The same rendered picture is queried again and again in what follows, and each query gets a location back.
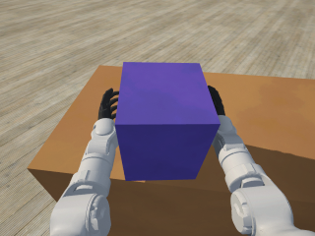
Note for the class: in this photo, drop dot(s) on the right robot forearm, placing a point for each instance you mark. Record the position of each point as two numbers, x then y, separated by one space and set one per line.
237 163

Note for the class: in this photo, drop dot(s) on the robot right upper arm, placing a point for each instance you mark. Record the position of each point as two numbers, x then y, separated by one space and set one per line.
263 211

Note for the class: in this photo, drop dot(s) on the robot right hand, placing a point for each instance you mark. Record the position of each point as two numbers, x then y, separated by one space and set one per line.
216 101

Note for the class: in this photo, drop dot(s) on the robot left hand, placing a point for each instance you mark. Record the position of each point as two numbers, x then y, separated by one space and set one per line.
105 109

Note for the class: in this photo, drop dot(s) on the pedestal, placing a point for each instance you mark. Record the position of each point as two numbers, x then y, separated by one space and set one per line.
274 117

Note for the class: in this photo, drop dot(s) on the carton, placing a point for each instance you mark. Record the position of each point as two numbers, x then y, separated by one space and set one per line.
165 120

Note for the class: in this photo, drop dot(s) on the robot left upper arm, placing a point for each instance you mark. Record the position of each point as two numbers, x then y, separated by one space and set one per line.
81 215

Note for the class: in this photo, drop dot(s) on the left robot forearm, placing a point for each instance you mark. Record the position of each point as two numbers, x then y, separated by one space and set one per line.
93 176

